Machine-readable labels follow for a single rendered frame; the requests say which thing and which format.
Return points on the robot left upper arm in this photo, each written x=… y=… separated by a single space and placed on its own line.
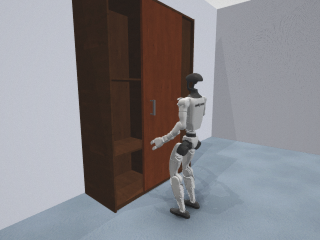
x=183 y=105

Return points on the handle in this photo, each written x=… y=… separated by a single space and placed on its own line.
x=154 y=107

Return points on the robot left hand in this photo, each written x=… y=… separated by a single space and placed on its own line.
x=158 y=143

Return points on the left robot foot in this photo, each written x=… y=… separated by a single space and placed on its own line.
x=176 y=211

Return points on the humanoid robot torso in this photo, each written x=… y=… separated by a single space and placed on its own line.
x=194 y=120

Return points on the wardrobe door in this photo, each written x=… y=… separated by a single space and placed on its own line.
x=161 y=68
x=185 y=64

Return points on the left robot forearm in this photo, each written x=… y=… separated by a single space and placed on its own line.
x=170 y=136

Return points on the robot right upper arm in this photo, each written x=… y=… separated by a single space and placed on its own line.
x=205 y=99

